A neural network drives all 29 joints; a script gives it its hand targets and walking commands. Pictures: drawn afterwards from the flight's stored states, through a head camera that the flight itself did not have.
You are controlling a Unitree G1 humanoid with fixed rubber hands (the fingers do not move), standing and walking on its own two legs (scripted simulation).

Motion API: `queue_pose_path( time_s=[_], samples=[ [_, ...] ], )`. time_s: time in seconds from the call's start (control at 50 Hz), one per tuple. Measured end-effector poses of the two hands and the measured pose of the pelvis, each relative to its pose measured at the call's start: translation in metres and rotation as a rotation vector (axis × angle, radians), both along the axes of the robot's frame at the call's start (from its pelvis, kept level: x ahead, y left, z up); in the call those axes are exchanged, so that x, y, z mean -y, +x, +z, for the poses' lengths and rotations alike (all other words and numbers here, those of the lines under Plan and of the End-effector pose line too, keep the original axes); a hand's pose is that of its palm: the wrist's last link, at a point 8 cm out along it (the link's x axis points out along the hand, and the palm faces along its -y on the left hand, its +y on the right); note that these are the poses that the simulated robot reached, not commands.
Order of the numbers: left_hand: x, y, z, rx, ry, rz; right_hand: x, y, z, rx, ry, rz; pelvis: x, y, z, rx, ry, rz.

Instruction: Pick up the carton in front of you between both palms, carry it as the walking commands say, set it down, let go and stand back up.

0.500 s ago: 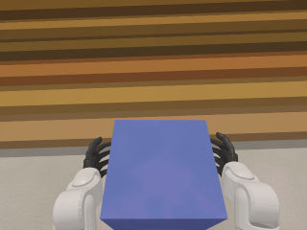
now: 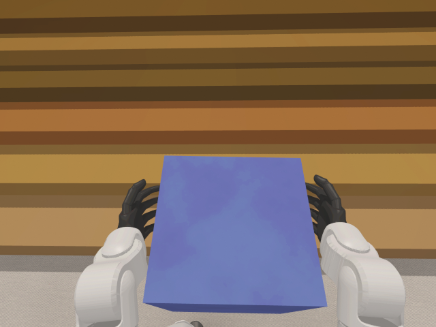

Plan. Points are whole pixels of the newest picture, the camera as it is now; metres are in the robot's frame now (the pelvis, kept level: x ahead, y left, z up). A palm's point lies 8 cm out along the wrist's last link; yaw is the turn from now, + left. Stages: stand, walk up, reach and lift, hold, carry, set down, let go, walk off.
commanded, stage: carry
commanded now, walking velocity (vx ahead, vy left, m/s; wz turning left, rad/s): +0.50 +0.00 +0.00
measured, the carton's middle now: (229, 243) +0.25 +0.00 +0.04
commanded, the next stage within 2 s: none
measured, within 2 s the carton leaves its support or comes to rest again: neither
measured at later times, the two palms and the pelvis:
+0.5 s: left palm (160, 69) +0.67 +0.16 +0.15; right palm (278, 67) +0.67 -0.14 +0.15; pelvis +0.32 +0.01 +0.00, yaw +1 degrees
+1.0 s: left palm (180, 10) +1.04 +0.14 +0.18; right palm (268, 11) +1.00 -0.16 +0.18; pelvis +0.67 +0.04 +0.07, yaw +0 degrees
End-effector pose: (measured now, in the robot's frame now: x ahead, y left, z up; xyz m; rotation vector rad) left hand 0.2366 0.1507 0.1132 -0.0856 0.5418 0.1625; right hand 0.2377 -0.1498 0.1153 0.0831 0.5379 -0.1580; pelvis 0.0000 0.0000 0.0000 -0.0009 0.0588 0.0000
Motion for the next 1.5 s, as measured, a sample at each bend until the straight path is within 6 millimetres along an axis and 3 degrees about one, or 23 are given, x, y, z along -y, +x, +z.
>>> queue_pose_path(
  time_s=[0.08, 0.22, 0.38, 0.48, 0.58, 0.68, 0.76, 0.82, 0.88, 0.96, 1.08, 1.16, 1.24, 1.28, 1.34, 1.42, 1.5],
  samples=[
    [-0.013, 0.082, -0.007, 0.025, -0.014, -0.035, -0.013, 0.074, 0.001, 0.025, -0.019, -0.031, -0.016, 0.054, -0.014, 0.009, 0.012, -0.008],
    [-0.019, 0.197, 0.015, -0.011, -0.06, -0.04, -0.019, 0.18, 0.022, -0.008, 0.0, -0.068, -0.03, 0.125, 0.01, -0.018, -0.006, -0.013],
    [-0.024, 0.326, 0.043, 0.023, -0.035, 0.003, -0.023, 0.321, 0.048, 0.025, 0.008, -0.029, -0.025, 0.225, 0.018, -0.037, -0.006, 0.005],
    [-0.016, 0.412, 0.042, 0.025, -0.022, 0.024, -0.015, 0.413, 0.04, 0.025, 0.03, -0.017, -0.012, 0.301, 0.005, -0.038, 0.002, 0.019],
    [-0.01, 0.487, 0.026, 0.001, -0.008, 0.073, -0.01, 0.503, 0.016, 0.0, 0.06, 0.029, 0.003, 0.371, -0.009, -0.041, -0.013, 0.02],
    [-0.019, 0.532, 0.002, -0.083, -0.041, 0.135, -0.02, 0.56, -0.005, -0.087, 0.117, 0.029, 0.007, 0.43, 0.007, -0.053, 0.008, 0.01],
    [-0.028, 0.581, 0.008, -0.032, -0.051, 0.154, -0.028, 0.61, -0.004, -0.039, 0.131, 0.015, 0.001, 0.487, 0.012, -0.055, 0.023, -0.001],
    [-0.032, 0.633, 0.017, 0.013, -0.041, 0.127, -0.03, 0.656, 0.004, 0.008, 0.115, -0.002, -0.007, 0.537, 0.013, -0.057, 0.03, -0.008],
    [-0.028, 0.697, 0.023, 0.019, -0.044, 0.059, -0.027, 0.702, 0.017, 0.021, 0.092, -0.034, -0.021, 0.59, 0.02, -0.055, 0.043, -0.006],
    [-0.004, 0.771, 0.046, -0.012, -0.054, -0.054, -0.005, 0.745, 0.045, -0.006, 0.066, -0.119, -0.033, 0.64, 0.052, -0.047, 0.06, 0.007],
    [0.023, 0.858, 0.119, 0.027, -0.055, -0.098, 0.023, 0.811, 0.119, 0.035, 0.07, -0.199, -0.039, 0.721, 0.108, -0.037, 0.008, -0.011],
    [0.026, 0.92, 0.163, 0.115, -0.043, -0.083, 0.028, 0.878, 0.173, 0.12, 0.027, -0.173, -0.03, 0.784, 0.115, -0.03, -0.014, -0.008],
    [0.014, 0.979, 0.188, 0.11, -0.026, -0.02, 0.018, 0.957, 0.202, 0.111, 0.011, -0.1, -0.014, 0.853, 0.12, -0.036, -0.032, -0.007],
    [0.005, 1.004, 0.196, 0.079, -0.035, 0.01, 0.008, 1.001, 0.207, 0.079, 0.023, -0.042, -0.003, 0.887, 0.127, -0.04, -0.048, -0.007],
    [-0.014, 1.031, 0.204, 0.015, -0.016, 0.093, -0.015, 1.059, 0.211, 0.02, 0.04, 0.05, 0.008, 0.921, 0.144, -0.025, -0.063, -0.011],
    [-0.039, 1.059, 0.215, -0.07, -0.026, 0.176, -0.041, 1.109, 0.217, -0.07, 0.087, 0.079, 0.013, 0.964, 0.18, -0.016, -0.052, -0.002],
    [-0.048, 1.109, 0.242, -0.045, -0.035, 0.194, -0.049, 1.159, 0.24, -0.046, 0.087, 0.066, 0.011, 1.012, 0.206, -0.015, -0.015, 0.01]
  ],
)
